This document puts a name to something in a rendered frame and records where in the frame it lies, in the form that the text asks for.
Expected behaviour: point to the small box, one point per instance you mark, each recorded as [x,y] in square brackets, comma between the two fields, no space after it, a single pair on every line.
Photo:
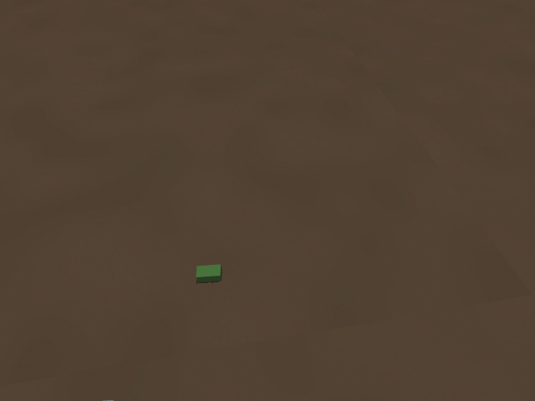
[209,273]

